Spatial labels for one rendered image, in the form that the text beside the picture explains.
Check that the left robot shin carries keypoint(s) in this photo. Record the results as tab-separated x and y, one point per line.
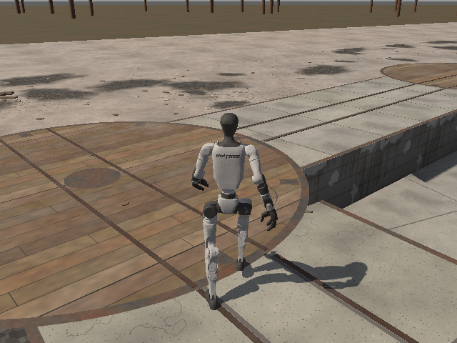
211	273

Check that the left robot forearm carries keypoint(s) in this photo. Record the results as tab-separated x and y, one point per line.
195	180

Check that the robot right foot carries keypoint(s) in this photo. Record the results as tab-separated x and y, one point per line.
240	264

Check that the right robot hand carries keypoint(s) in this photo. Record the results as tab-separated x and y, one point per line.
273	219

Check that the robot left upper arm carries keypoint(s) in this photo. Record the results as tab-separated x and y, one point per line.
206	151

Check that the left robot hand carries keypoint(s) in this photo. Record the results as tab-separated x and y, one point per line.
203	182

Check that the right robot forearm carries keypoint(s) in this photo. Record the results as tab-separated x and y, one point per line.
265	195

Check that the robot right upper arm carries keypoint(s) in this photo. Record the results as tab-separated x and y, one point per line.
250	151

